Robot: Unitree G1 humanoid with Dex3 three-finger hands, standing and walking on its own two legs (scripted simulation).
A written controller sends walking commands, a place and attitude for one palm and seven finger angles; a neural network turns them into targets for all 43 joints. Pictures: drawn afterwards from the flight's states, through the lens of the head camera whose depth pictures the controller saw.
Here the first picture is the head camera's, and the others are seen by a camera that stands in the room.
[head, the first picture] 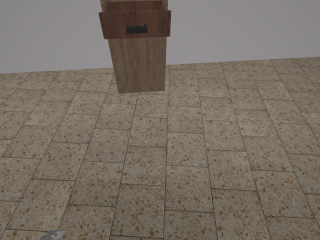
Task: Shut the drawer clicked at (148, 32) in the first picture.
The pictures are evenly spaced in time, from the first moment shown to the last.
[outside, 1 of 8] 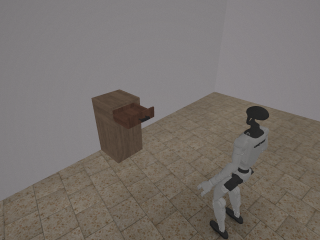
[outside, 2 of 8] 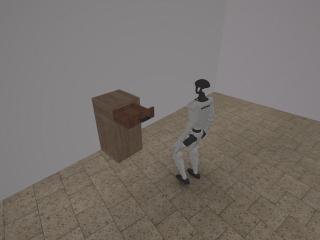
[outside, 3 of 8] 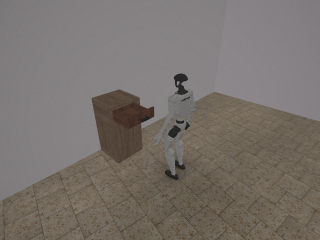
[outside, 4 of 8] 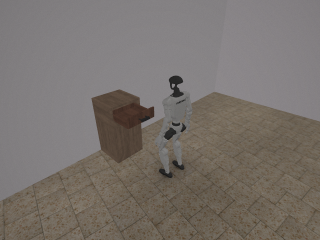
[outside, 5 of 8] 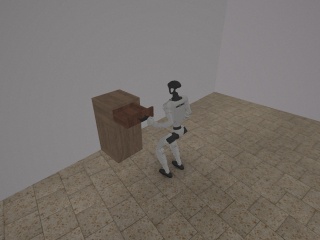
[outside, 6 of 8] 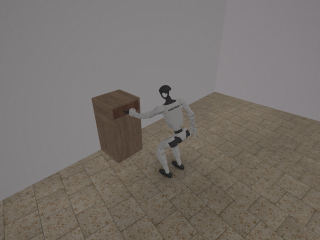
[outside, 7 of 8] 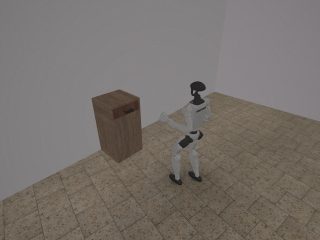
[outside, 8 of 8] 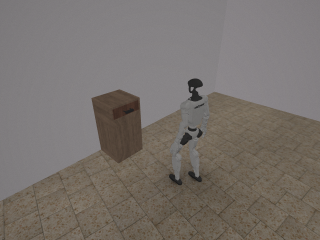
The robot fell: no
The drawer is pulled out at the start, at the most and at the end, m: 0.30 0.30 0.00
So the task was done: yes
